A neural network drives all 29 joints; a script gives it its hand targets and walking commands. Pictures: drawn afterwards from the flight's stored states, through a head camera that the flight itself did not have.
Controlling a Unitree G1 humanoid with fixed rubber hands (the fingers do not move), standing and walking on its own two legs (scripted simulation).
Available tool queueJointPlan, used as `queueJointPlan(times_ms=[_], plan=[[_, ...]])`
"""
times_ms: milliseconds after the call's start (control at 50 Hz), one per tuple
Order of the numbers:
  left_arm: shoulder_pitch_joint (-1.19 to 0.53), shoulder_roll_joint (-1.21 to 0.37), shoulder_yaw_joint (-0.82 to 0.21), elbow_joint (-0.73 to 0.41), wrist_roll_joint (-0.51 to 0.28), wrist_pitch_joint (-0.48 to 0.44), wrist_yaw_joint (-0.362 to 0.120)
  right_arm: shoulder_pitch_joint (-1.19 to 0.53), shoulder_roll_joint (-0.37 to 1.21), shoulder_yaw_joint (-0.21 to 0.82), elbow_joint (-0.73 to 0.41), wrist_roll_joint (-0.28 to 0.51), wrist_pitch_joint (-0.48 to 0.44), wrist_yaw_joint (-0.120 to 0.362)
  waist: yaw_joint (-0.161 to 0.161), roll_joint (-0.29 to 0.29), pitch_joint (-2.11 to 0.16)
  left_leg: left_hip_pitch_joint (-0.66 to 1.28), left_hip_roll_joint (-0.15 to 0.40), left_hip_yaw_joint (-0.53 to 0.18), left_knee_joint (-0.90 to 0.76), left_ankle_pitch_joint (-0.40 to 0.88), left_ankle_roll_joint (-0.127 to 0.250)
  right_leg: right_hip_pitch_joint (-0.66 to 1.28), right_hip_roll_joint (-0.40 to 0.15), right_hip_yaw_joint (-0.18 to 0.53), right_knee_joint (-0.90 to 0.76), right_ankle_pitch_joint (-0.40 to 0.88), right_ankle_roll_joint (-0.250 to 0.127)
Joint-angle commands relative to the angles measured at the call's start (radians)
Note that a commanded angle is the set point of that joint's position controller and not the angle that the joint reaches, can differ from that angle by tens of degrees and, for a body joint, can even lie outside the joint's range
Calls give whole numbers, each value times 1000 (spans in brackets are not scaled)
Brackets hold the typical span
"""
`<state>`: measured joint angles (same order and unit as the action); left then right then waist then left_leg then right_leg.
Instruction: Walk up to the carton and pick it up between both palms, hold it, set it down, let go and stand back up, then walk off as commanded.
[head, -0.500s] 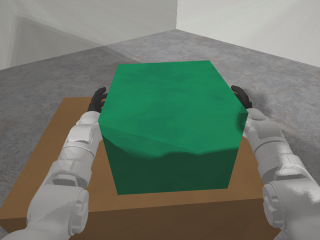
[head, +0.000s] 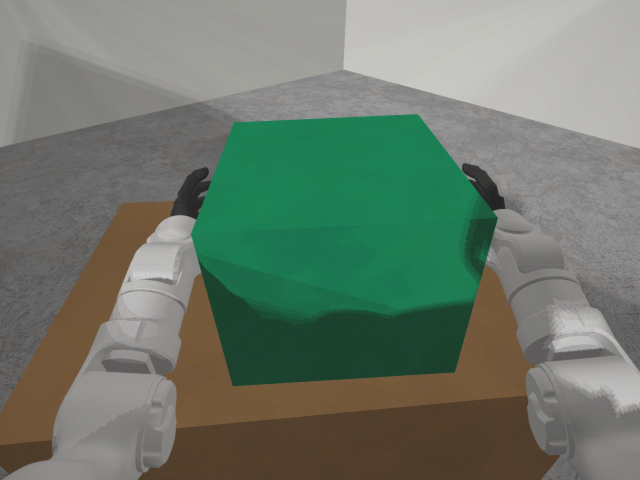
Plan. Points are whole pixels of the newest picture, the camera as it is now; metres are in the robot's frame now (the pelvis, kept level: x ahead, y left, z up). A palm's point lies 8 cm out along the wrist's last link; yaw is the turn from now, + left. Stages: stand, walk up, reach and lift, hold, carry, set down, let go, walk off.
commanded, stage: hold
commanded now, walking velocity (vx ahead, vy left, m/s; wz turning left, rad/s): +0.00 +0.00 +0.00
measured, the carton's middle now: (334, 236) +0.43 +0.00 +0.14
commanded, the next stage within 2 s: none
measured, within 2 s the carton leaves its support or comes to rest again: neither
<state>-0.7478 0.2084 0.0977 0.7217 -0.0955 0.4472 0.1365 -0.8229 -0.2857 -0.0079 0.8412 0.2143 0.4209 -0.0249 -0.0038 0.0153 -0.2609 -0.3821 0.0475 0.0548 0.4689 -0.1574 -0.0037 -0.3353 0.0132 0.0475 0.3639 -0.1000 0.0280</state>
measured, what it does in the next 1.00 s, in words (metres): stands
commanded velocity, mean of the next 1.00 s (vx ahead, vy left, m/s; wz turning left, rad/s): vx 0.00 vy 0.00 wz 0.00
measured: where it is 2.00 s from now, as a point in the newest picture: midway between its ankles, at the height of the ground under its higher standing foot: outside the picture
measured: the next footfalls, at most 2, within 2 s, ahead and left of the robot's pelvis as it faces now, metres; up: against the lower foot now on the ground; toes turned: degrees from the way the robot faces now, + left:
none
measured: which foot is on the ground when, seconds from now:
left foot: down 0.00-1.00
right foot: down 0.00-1.00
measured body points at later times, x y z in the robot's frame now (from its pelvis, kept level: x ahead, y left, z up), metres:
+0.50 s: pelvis -0.01 +0.00 +0.00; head -0.08 +0.01 +0.44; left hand +0.39 +0.19 +0.19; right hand +0.39 -0.19 +0.21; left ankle +0.05 +0.11 -0.74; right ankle +0.05 -0.14 -0.74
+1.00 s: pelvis -0.01 +0.00 +0.00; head -0.08 +0.01 +0.44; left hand +0.39 +0.19 +0.20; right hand +0.39 -0.19 +0.21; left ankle +0.05 +0.11 -0.74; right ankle +0.05 -0.14 -0.74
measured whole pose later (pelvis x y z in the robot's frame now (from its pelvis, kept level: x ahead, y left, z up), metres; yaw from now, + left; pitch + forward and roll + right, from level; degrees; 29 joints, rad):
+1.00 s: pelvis -0.01 +0.00 +0.00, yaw +0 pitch +3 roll -2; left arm -0.76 0.21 0.12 0.68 -0.07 0.52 0.12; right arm -0.82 -0.29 -0.01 0.80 0.21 0.47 -0.03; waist -0.01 0.01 -0.26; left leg -0.38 0.05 0.05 0.47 -0.15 0.00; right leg -0.33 0.01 0.05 0.36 -0.09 0.03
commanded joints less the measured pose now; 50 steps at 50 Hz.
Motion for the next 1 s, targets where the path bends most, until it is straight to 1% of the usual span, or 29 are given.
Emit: queueJointPlan(times_ms=[0,20,40,60,80,100,120,180,200,280,360,440,480,500,540,580,600,620,640,680,700,720,740,760,800,840,920,940,980], plan=[[-849,-804,-244,-479,-95,-32,-199,-847,761,228,-488,177,-81,146,-19,-10,-373,217,-73,-94,-181,64,-7,282,57,-21,-73,68,-44],[-845,-809,-245,-480,-92,-24,-202,-826,753,222,-475,173,-74,147,-33,-4,-359,214,-74,-94,-180,59,-8,282,58,-18,-76,64,-43],[-844,-805,-232,-465,-86,-21,-205,-838,750,225,-485,169,-74,148,-23,-15,-345,199,-74,-94,-186,37,-3,289,58,-21,-77,48,-40],[-869,-810,-254,-525,-102,-22,-202,-850,766,240,-526,180,-79,147,-23,-8,-402,220,-76,-92,-173,77,-5,303,57,-17,-71,90,-44],[-887,-817,-262,-530,-112,-25,-203,-858,770,245,-534,184,-79,145,-30,-15,-401,215,-78,-92,-174,64,-5,300,58,-18,-68,78,-39],[-882,-809,-256,-530,-115,-26,-199,-883,787,266,-568,193,-78,143,-17,-42,-432,224,-85,-89,-163,88,0,306,54,-14,-73,91,-37],[-888,-806,-260,-535,-114,-22,-201,-848,772,248,-526,192,-69,144,-30,-11,-408,217,-84,-93,-170,68,-5,296,54,-13,-76,78,-40],[-881,-812,-260,-518,-120,-15,-204,-886,783,258,-579,191,-70,141,-26,-32,-428,209,-82,-93,-168,43,4,295,54,-12,-76,56,-38],[-891,-809,-271,-537,-127,-16,-202,-856,770,244,-545,191,-63,140,-36,-5,-423,212,-79,-98,-173,37,-1,280,54,-12,-75,57,-41],[-894,-806,-265,-523,-113,0,-205,-855,761,229,-528,189,-52,139,-37,8,-391,200,-74,-100,-185,11,2,268,51,-12,-75,44,-44],[-871,-789,-226,-498,-93,8,-211,-868,772,237,-528,187,-49,142,-16,-13,-379,169,-77,-93,-196,-13,17,294,56,-15,-71,20,-38],[-902,-800,-252,-528,-114,3,-210,-903,788,253,-582,198,-56,145,-19,-17,-441,190,-76,-96,-183,14,14,286,55,-8,-65,51,-42],[-895,-813,-266,-541,-120,2,-205,-880,778,244,-580,200,-51,142,-30,4,-432,200,-75,-100,-178,30,6,283,55,-10,-65,62,-45],[-909,-806,-265,-539,-122,1,-205,-881,779,247,-573,202,-49,143,-25,8,-419,193,-77,-98,-185,7,7,272,57,-13,-68,42,-44],[-894,-790,-228,-485,-103,5,-212,-882,776,237,-538,189,-42,145,-17,-21,-377,173,-79,-95,-194,-30,15,270,51,-12,-76,-2,-42],[-908,-789,-230,-493,-108,4,-215,-893,781,229,-541,185,-48,144,-19,-13,-396,159,-77,-95,-196,-46,19,278,54,-13,-71,-10,-40],[-899,-790,-232,-495,-104,7,-214,-872,777,223,-524,180,-44,143,-27,-2,-381,161,-77,-96,-201,-39,17,271,53,-13,-72,-7,-42],[-906,-782,-223,-488,-97,5,-215,-890,784,224,-523,184,-45,144,-16,-14,-378,160,-78,-95,-201,-35,19,274,50,-13,-72,-2,-41],[-902,-789,-229,-495,-101,6,-216,-872,775,218,-518,180,-44,146,-29,-6,-386,174,-76,-98,-201,-30,16,277,54,-13,-72,7,-42],[-870,-789,-225,-471,-97,12,-220,-897,781,237,-563,186,-49,141,-18,-31,-394,173,-85,-84,-187,-1,18,282,47,-5,-81,14,-41],[-876,-790,-236,-513,-102,9,-218,-863,770,228,-547,187,-45,138,-29,-15,-411,206,-80,-94,-183,35,11,286,51,-9,-75,54,-46],[-891,-805,-253,-516,-112,8,-220,-868,765,224,-557,188,-47,139,-40,0,-408,208,-79,-97,-184,18,6,272,51,-9,-77,43,-46],[-899,-792,-251,-526,-113,7,-218,-885,776,238,-575,194,-51,139,-29,-13,-432,210,-83,-92,-179,28,9,280,49,-7,-79,44,-46],[-911,-802,-252,-534,-109,4,-215,-886,774,233,-561,197,-48,141,-24,8,-420,208,-77,-100,-189,6,7,271,53,-11,-72,38,-45],[-876,-790,-236,-490,-102,11,-219,-894,773,237,-569,191,-50,139,-18,-17,-395,181,-82,-96,-188,0,13,281,52,-8,-77,24,-45],[-875,-796,-232,-480,-104,14,-221,-882,765,222,-554,181,-45,137,-31,-19,-386,179,-85,-92,-190,-11,15,279,52,-10,-81,7,-43],[-874,-776,-214,-485,-91,18,-224,-885,776,237,-558,188,-44,135,-17,-25,-386,185,-91,-82,-188,13,18,293,44,-5,-85,21,-39],[-889,-780,-226,-494,-99,14,-225,-884,773,224,-548,185,-41,134,-33,-24,-403,193,-86,-91,-186,6,16,293,47,-8,-80,23,-42],[-874,-790,-232,-516,-105,11,-223,-894,784,243,-594,195,-49,132,-19,-36,-427,209,-86,-89,-177,46,15,289,49,-9,-77,48,-43]])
